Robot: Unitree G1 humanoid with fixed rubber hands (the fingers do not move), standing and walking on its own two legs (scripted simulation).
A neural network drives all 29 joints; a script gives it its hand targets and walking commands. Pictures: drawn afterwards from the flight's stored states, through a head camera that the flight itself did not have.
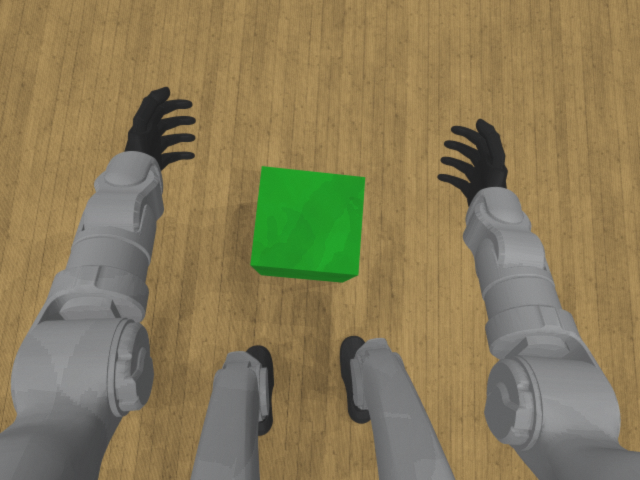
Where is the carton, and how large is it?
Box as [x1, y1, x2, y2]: [250, 166, 364, 282]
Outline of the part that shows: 262,166 250,264 260,274 341,282 357,275 364,177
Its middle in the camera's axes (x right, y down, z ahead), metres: -0.03 -0.03 +0.89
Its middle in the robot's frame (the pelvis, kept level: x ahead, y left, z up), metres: +0.48 -0.03 -0.52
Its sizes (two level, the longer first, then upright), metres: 0.210 0.200 0.250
